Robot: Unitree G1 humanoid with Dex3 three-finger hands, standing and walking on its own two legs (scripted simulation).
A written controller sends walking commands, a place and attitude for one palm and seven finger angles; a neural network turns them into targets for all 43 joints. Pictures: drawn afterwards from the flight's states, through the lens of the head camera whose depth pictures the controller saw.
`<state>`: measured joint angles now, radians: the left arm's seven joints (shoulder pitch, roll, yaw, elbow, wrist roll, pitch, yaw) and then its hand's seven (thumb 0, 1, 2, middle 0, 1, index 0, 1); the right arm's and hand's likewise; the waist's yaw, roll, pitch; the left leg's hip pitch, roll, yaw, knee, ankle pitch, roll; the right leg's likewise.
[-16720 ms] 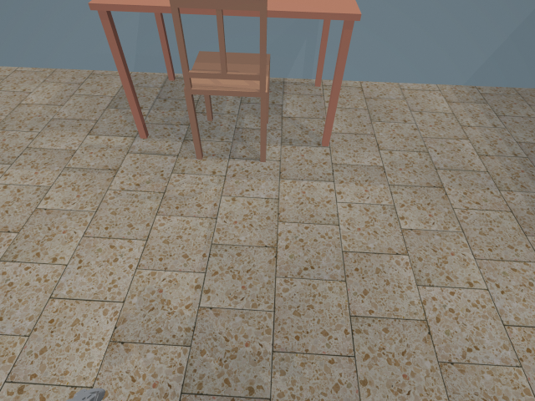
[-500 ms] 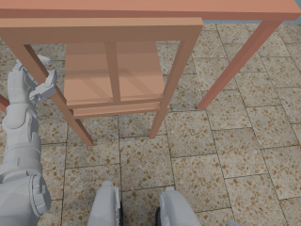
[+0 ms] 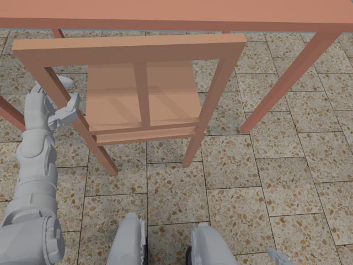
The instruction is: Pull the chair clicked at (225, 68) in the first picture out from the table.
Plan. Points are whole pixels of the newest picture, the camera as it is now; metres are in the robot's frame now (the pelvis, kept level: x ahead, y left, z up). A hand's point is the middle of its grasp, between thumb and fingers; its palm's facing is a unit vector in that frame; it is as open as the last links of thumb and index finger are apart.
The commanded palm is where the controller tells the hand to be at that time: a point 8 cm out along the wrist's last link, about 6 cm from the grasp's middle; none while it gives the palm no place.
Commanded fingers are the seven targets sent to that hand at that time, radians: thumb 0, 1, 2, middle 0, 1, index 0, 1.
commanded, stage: step backward, pulling the chair out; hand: left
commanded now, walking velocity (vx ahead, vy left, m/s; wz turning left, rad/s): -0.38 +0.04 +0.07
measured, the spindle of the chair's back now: (143, 98) +0.49 +0.08 +0.00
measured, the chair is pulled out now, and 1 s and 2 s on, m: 0.02 0.14 0.20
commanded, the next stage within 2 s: none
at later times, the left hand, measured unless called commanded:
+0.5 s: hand (88, 133) +0.38 +0.18 +0.03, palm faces +0.14 -0.98 -0.16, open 5.8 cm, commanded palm +0.36 +0.22 +0.03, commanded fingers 0.00 0.90 0.90 -0.50 -1.45 -0.50 -1.45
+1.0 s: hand (95, 176) +0.29 +0.15 +0.03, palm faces +0.12 -0.98 -0.17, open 5.7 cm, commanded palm +0.30 +0.20 +0.03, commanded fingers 0.00 0.90 0.90 -0.50 -1.45 -0.50 -1.45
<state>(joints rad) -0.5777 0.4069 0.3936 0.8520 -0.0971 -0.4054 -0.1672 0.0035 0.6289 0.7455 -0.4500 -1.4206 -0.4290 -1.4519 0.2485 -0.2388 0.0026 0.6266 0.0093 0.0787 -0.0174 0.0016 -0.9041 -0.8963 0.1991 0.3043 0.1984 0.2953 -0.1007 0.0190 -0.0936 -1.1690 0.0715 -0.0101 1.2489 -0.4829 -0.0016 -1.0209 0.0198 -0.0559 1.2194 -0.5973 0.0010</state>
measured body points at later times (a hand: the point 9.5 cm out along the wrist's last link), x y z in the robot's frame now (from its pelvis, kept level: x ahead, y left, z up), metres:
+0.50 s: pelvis -0.03 +0.01 +0.09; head +0.08 +0.02 +0.52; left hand +0.37 +0.23 +0.04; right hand +0.03 -0.27 -0.04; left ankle +0.05 +0.11 -0.63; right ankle -0.01 -0.13 -0.63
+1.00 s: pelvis -0.07 -0.01 +0.09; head +0.01 +0.00 +0.53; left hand +0.28 +0.21 +0.04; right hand +0.02 -0.28 -0.03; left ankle +0.05 +0.11 -0.63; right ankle -0.01 -0.13 -0.63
